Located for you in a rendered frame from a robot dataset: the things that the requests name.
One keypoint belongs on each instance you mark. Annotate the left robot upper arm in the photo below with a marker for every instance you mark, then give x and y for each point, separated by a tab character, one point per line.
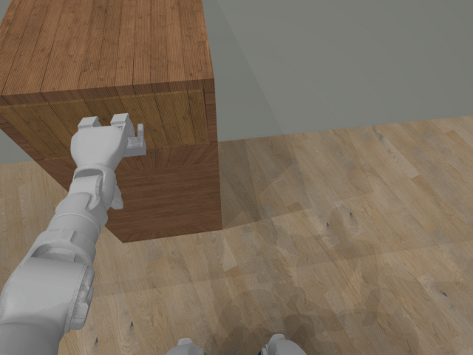
47	299

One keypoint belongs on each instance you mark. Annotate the robot right shin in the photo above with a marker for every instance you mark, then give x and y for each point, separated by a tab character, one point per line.
276	337

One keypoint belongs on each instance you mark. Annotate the cabinet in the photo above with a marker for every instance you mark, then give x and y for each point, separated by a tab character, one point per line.
61	50

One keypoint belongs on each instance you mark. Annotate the left robot hand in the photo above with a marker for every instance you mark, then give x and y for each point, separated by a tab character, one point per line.
104	145

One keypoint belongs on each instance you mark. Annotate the robot left forearm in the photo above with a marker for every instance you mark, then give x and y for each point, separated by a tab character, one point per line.
75	228

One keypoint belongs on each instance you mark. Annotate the drawer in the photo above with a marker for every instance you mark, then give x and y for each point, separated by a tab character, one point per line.
169	118

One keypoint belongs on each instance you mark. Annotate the handle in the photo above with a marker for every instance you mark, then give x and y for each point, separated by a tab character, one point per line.
136	145

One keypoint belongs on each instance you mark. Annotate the right robot thigh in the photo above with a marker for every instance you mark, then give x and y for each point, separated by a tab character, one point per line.
282	347

